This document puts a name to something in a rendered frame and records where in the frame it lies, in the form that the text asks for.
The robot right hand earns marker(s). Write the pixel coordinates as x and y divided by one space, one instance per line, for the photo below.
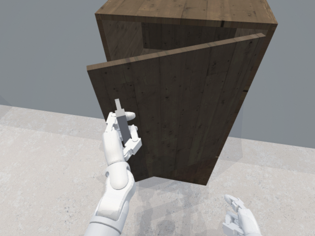
242 224

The cupboard door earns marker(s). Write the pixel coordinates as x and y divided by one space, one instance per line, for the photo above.
183 99

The left robot forearm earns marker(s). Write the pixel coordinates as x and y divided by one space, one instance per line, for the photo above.
111 212

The robot left hand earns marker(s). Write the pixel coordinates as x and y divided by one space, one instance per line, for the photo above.
112 140

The handle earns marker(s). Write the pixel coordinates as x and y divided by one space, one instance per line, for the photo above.
122 122

